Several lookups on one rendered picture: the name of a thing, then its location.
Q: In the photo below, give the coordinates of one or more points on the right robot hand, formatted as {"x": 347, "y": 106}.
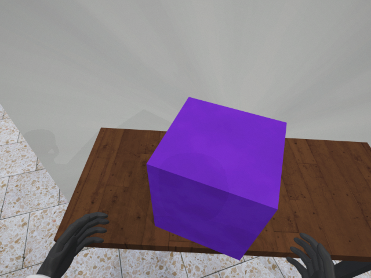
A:
{"x": 319, "y": 265}

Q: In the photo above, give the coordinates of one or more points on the table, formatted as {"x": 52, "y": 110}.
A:
{"x": 325, "y": 192}

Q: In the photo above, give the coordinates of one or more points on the left robot hand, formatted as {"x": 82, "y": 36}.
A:
{"x": 71, "y": 242}

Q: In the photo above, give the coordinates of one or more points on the carton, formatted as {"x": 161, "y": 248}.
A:
{"x": 215, "y": 176}

